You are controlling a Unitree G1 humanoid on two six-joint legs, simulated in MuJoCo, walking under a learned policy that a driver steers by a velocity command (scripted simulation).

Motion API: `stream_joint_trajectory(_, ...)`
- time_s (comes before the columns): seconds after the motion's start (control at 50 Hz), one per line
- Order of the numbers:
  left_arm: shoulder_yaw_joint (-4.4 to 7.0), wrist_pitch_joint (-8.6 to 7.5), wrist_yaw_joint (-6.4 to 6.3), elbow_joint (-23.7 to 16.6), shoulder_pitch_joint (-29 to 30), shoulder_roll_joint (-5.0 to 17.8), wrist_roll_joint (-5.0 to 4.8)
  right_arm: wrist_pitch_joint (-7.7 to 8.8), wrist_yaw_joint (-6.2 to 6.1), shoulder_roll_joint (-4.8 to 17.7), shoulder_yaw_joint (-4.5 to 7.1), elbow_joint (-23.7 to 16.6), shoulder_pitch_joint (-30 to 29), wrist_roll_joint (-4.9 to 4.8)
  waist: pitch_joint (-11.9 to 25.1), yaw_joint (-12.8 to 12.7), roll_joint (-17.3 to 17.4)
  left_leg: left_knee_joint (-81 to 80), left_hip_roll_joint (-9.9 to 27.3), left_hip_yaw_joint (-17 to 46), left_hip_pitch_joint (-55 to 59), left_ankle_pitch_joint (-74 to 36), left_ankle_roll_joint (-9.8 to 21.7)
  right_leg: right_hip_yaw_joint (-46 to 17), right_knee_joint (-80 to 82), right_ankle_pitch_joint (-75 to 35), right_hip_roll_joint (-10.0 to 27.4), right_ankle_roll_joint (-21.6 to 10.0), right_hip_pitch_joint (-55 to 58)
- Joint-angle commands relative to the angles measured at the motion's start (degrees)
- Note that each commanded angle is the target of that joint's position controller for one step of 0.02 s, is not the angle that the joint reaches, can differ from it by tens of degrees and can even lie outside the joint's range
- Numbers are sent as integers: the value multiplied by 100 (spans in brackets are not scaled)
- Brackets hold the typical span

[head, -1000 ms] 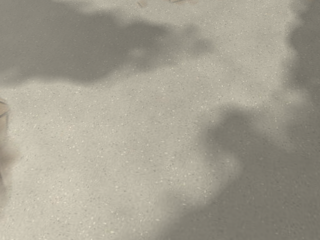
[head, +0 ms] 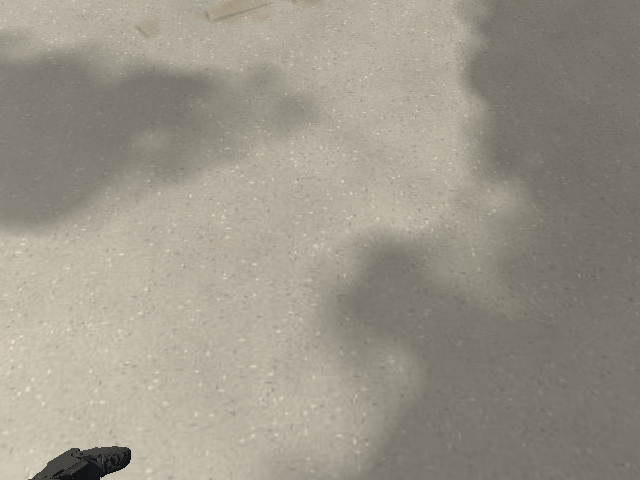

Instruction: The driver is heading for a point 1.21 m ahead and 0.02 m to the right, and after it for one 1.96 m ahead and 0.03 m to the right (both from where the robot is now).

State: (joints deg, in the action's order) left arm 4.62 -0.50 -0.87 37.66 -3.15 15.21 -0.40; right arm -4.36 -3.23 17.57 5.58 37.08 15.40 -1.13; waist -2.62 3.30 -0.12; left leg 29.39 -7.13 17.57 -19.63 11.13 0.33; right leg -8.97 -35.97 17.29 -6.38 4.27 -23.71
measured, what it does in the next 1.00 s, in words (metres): walks ahead: right foot, then left foot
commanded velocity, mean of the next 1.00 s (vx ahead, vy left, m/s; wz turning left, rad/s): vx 0.00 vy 0.00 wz -0.11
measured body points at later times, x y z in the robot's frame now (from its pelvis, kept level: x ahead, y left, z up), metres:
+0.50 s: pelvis +0.07 +0.01 -0.01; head +0.10 +0.02 +0.44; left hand +0.06 +0.29 -0.13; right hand +0.33 -0.16 -0.09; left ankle +0.05 +0.16 -0.74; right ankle +0.05 -0.12 -0.74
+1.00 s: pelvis +0.11 -0.02 +0.00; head +0.16 -0.07 +0.44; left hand +0.29 +0.24 -0.08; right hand +0.26 -0.33 -0.11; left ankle +0.13 +0.14 -0.64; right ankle +0.11 -0.10 -0.74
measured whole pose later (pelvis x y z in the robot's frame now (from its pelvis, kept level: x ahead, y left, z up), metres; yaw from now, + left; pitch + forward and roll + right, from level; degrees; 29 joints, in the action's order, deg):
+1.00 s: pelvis +0.11 -0.02 +0.00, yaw -10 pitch +4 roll +2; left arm 4.4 2.4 -1.2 34.1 -13.1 18.0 -0.8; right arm -0.5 -2.2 17.0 5.5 37.2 3.5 0.9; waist -2.8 -1.2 1.9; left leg 68.2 -0.4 4.1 -36.5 20.9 -3.7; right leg -3.9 -32.3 14.8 -3.4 -4.2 -21.0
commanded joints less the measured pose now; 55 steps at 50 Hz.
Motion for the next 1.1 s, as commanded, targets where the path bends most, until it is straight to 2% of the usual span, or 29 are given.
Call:
stream_joint_trajectory(0.02,240,-168,14,-200,-397,655,-62,122,-3,858,205,-578,-527,-58,810,-483,1270,-737,963,1795,233,320,702,132,1459,-656,197,-135,1265)
stream_joint_trajectory(0.04,315,-158,-15,-122,-608,827,-46,127,12,603,123,-560,-374,-64,977,-496,920,-190,693,1535,-373,1048,472,-67,1756,-890,743,-303,2194)
stream_joint_trajectory(0.06,351,-99,-41,-176,-745,1155,101,121,63,186,18,-514,63,-19,1341,-308,-526,1269,-10,509,-1453,2242,163,-1418,1770,-427,1998,-911,3215)
stream_joint_trajectory(0.08,346,-81,17,-167,-716,1175,359,225,55,484,112,-755,-65,-103,1046,-297,-1549,2283,-193,27,-2384,2582,-27,-2639,2066,-417,2809,-1576,2741)
stream_joint_trajectory(0.1,271,-114,13,-303,-346,896,318,278,67,1006,256,-680,-175,-34,632,-229,-1147,2973,218,-120,-2544,2021,-204,-2215,2121,-487,2733,-1631,2399)
stream_joint_trajectory(0.12,200,-100,-32,-366,-61,661,247,252,70,1148,326,-539,-117,-13,497,-146,-853,3275,329,-313,-2431,1555,-294,-1524,2053,-480,2360,-1450,2089)
stream_joint_trajectory(0.16,114,-44,-131,-400,129,494,139,162,95,924,290,-398,70,43,418,-102,-672,4069,479,-643,-2459,861,-448,-601,1893,-1043,1942,-1283,1807)
stream_joint_trajectory(0.2,57,-16,-161,-302,-159,482,189,162,140,638,169,-500,-100,36,400,-205,-592,4349,611,-1064,-2341,627,-599,-143,1876,-1711,1799,-1490,1518)
stream_joint_trajectory(0.32,113,72,-110,-30,-712,850,146,225,199,247,-88,-824,-779,95,577,-475,-622,2988,849,-1200,-2125,608,-721,177,1727,-2789,2027,-1830,1970)
stream_joint_trajectory(0.4,-53,4,62,205,-790,577,57,304,227,-73,-220,-639,-748,170,652,-366,-752,860,747,-1678,73,621,-538,321,1591,-2542,1685,-1670,1034)
stream_joint_trajectory(0.44,-39,-28,108,271,-899,739,-55,337,189,217,-99,-565,-574,157,474,-184,-684,-632,555,-1758,911,-465,-279,85,1272,-2625,1626,-1408,867)
stream_joint_trajectory(0.46,-8,-87,134,282,-1060,852,-64,347,113,609,3,-631,-493,171,615,-209,-594,-639,912,-1360,1554,-1264,-112,-43,1071,-2417,1539,-1072,627)
stream_joint_trajectory(0.48,-58,-166,174,136,-1068,713,76,317,22,1030,104,-700,-114,255,1188,-201,10,1,1851,-720,2597,-3289,217,82,397,-1278,1255,-716,27)
stream_joint_trajectory(0.5,-155,-221,185,61,-1230,432,7,229,-4,1144,181,-536,-169,266,1493,-317,1183,128,2538,-285,2864,-3607,923,617,-156,277,857,-413,-684)
stream_joint_trajectory(0.54,16,-100,113,-65,-688,863,-156,228,15,733,145,-502,2,253,1243,125,1442,-425,2930,142,2535,-3021,1507,869,-2049,1953,682,-72,-1479)
stream_joint_trajectory(0.56,89,17,63,-26,-751,864,-134,263,-7,651,116,-494,-14,253,1145,84,1240,-550,2993,13,2303,-2888,1561,767,-3044,2180,741,27,-1750)
stream_joint_trajectory(0.6,77,275,-25,-17,-1045,598,-69,340,-3,543,117,-486,-713,149,718,-352,1109,-815,2679,-806,1337,-2147,1214,693,-3049,1441,983,133,-1491)
stream_joint_trajectory(0.66,18,424,-11,-188,-988,380,-22,387,-1,519,141,-453,-1219,168,630,-557,1032,-893,2469,-1654,524,-1643,936,965,-2460,510,1087,98,-758)
stream_joint_trajectory(0.74,73,439,184,-474,-777,479,-60,436,68,705,212,-316,-1052,96,777,-411,940,-614,2719,-1984,570,-1084,745,1293,-1235,190,992,-234,-60)
stream_joint_trajectory(0.78,175,448,217,-450,-1102,551,-95,418,115,713,226,-248,-1079,-8,772,-582,818,-75,2692,-2219,409,-603,459,1559,-462,-135,762,-482,551)
stream_joint_trajectory(0.8,274,438,175,-387,-1341,706,-96,398,151,576,199,-164,-866,-8,717,-626,478,510,2472,-2449,73,-29,200,1460,-38,-404,593,-677,1042)
stream_joint_trajectory(0.82,458,393,99,-372,-1690,1262,-79,358,188,306,134,-148,-679,118,542,-684,-946,2249,1851,-3020,-1013,1088,-290,196,787,-2154,1173,-1125,1819)
stream_joint_trajectory(0.84,583,252,112,-618,-1737,2124,73,392,179,-23,-18,-746,-1261,260,713,-607,-2552,4214,769,-2359,-2880,3148,-671,-2813,1333,-3569,2545,-2409,2441)
stream_joint_trajectory(0.86,511,103,204,-682,-1841,1857,229,452,139,354,52,-756,-1698,202,1302,-1058,-1470,4857,741,-1357,-3105,3025,-535,-2917,1633,-2903,2777,-2723,2648)
stream_joint_trajectory(0.88,436,12,187,-649,-1702,1709,214,496,96,425,74,-762,-1844,117,1057,-933,-1142,4900,768,-1159,-3114,2554,-357,-2559,1618,-2541,2558,-2501,2482)
stream_joint_trajectory(0.9,382,20,108,-648,-1364,1524,45,509,27,476,111,-655,-1707,164,885,-688,-611,4653,879,-1071,-3094,1978,-281,-2126,1516,-2266,2271,-2139,2297)
stream_joint_trajectory(0.92,310,91,24,-717,-969,1352,-90,492,-18,588,149,-568,-1566,214,797,-472,-503,4314,962,-992,-2876,1464,-290,-1802,1414,-2308,2104,-1889,1991)
stream_joint_trajectory(0.96,254,218,-96,-866,-583,1277,-63,469,66,555,168,-442,-1324,227,908,-242,-523,4097,798,-1082,-2156,800,-374,-1357,1389,-2429,1726,-1688,1422)
stream_joint_trajectory(1.1,176,316,-222,-776,-760,1166,-23,455,226,185,-32,-314,-1442,192,975,-449,-624,2374,641,-1220,-1571,147,-634,-1180,1099,-2360,1494,-1603,1458)
Velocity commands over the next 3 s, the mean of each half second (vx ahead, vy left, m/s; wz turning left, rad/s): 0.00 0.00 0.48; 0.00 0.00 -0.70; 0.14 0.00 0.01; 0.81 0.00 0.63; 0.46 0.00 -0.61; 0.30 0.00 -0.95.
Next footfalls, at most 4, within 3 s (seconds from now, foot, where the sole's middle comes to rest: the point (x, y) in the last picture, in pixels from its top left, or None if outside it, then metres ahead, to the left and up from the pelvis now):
0.04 right None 0.09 -0.11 -0.78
0.46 left None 0.09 0.17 -0.78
0.80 right None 0.15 -0.11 -0.78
1.26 left None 0.27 0.10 -0.78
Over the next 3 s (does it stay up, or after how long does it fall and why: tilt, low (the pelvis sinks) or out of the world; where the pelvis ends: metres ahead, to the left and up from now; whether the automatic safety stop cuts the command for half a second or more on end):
stays up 1.07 0.23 0.01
